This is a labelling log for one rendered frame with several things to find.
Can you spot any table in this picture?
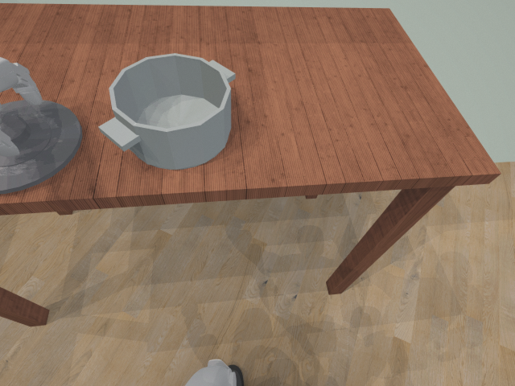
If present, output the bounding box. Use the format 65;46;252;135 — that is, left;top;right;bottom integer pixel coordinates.
0;3;501;326

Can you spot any left robot shin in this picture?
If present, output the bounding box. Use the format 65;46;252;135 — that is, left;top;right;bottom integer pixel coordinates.
208;359;229;369

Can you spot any lid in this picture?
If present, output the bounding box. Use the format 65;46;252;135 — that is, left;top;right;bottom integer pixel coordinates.
0;100;82;194

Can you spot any robot left hand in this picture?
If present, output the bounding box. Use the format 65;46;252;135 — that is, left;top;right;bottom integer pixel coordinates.
0;57;43;157

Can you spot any pot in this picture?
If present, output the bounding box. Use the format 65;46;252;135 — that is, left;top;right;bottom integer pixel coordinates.
98;53;236;170

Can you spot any left robot thigh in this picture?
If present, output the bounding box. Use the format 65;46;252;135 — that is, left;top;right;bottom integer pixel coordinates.
185;366;237;386

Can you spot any knob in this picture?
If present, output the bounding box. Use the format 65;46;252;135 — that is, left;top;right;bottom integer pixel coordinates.
0;116;31;146

